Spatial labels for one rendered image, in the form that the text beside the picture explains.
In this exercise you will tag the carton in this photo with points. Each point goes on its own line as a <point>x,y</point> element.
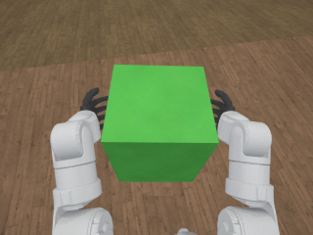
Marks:
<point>159,124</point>

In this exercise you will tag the right robot upper arm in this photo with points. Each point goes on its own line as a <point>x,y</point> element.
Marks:
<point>246,221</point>

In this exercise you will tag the robot right forearm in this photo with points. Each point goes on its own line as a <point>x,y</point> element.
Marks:
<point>249,157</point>

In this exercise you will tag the left robot hand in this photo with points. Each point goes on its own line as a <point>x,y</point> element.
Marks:
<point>89,105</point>

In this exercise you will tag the left robot upper arm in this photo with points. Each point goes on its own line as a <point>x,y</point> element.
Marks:
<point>94,221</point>

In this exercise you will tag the robot left forearm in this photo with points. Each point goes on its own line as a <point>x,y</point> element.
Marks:
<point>73,154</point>

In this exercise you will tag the right robot hand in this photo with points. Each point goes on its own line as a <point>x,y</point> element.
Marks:
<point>227,106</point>

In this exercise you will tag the robot right shin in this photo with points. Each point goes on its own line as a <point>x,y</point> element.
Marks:
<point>183,230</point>

